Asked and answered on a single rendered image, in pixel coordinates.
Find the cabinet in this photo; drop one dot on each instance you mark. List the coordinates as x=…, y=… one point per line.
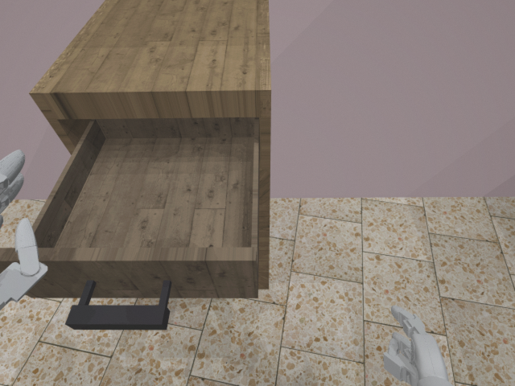
x=167, y=59

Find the drawer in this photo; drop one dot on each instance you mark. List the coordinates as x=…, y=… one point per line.
x=147, y=200

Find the right robot hand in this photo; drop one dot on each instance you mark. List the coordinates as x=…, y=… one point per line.
x=420, y=357

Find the handle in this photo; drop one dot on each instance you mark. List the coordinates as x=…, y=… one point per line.
x=119, y=317

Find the left robot hand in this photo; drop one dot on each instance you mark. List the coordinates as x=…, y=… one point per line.
x=17, y=279

